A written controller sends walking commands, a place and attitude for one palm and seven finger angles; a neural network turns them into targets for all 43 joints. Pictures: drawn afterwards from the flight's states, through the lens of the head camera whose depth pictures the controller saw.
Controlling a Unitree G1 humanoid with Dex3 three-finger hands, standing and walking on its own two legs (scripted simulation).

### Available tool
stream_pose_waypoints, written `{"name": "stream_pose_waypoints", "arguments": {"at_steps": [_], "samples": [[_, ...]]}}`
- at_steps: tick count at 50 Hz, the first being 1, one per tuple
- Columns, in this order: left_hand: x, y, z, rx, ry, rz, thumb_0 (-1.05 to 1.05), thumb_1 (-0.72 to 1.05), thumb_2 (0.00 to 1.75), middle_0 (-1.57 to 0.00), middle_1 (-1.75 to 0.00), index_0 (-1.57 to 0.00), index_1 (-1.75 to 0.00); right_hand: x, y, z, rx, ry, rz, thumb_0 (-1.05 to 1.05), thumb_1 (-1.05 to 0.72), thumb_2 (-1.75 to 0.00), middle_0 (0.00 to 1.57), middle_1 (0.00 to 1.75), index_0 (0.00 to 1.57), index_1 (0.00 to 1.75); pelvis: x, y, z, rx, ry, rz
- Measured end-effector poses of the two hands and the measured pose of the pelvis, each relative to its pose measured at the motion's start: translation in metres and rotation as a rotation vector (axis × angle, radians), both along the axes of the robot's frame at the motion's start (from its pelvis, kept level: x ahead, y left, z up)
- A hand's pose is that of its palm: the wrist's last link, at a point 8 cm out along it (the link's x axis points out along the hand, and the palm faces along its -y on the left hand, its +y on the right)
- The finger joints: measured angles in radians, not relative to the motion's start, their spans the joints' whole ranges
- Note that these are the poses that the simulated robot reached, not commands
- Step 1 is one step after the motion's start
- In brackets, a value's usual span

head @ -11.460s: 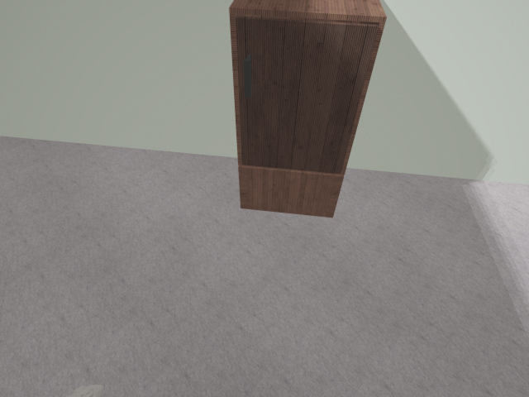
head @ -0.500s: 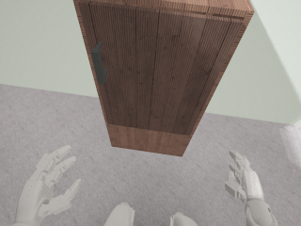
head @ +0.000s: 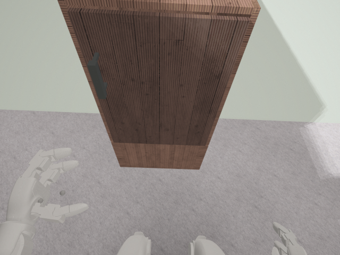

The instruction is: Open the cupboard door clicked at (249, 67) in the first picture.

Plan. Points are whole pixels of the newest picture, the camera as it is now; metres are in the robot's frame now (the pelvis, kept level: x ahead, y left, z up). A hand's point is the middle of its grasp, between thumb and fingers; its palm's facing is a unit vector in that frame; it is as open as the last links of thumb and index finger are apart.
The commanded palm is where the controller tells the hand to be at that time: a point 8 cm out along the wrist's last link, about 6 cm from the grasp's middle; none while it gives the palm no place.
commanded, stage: raise the hand with hooked fingers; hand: left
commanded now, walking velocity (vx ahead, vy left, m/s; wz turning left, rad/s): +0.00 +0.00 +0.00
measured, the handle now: (99, 76) +0.58 +0.23 +0.05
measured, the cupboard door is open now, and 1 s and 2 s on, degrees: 0 0 0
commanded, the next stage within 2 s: move the hooked fingers beside the handle in 1.08 s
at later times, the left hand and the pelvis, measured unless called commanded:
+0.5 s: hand (35, 166) +0.29 +0.29 +0.06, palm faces +0.02 -1.00 -0.05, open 13.9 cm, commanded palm +0.26 +0.34 +0.07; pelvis +0.01 +0.02 +0.01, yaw +0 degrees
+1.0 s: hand (41, 158) +0.30 +0.29 +0.07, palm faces +0.02 -1.00 -0.04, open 14.0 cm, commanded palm +0.27 +0.33 +0.07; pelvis +0.01 +0.02 +0.02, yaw +0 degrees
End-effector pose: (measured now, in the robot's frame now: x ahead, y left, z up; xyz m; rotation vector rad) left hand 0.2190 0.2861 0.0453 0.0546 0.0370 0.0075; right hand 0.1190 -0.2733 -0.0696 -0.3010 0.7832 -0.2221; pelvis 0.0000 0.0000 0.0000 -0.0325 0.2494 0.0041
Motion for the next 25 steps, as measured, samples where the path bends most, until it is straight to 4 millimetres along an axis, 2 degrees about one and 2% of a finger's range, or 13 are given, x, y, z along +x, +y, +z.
{"name": "stream_pose_waypoints", "arguments": {"at_steps": [5, 14, 19, 25], "samples": [[0.007, 0.01, 0.004, -0.004, -0.022, 0.004, 0.0, -0.21, 0.42, -0.28, -1.02, -0.28, -1.01, 0.022, 0.013, 0.013, -0.008, -0.059, 0.041, 0.01, -0.91, -0.9, 0.2, 0.29, 0.2, 0.3, 0.001, 0.007, 0.003, -0.007, -0.01, 0.004], [0.021, 0.037, 0.012, -0.007, -0.008, 0.022, -0.01, -0.41, 0.34, -0.29, -1.14, -0.3, -1.14, 0.058, 0.058, 0.022, 0.056, -0.118, 0.142, 0.01, -0.9, -0.9, 0.2, 0.29, 0.2, 0.3, 0.005, 0.017, 0.008, -0.021, -0.016, 0.015], [0.031, 0.049, 0.016, -0.008, 0.0, 0.022, -0.01, -0.46, 0.31, -0.3, -1.18, -0.3, -1.18, 0.062, 0.071, 0.02, 0.072, -0.104, 0.165, 0.01, -0.9, -0.9, 0.21, 0.3, 0.21, 0.3, 0.008, 0.021, 0.011, -0.027, -0.014, 0.018], [0.045, 0.061, 0.022, -0.004, -0.001, 0.016, -0.01, -0.49, 0.3, -0.3, -1.2, -0.3, -1.19, 0.055, 0.069, 0.017, 0.064, -0.057, 0.15, 0.01, -0.9, -0.9, 0.21, 0.3, 0.21, 0.3, 0.012, 0.024, 0.013, -0.029, -0.011, 0.016]]}}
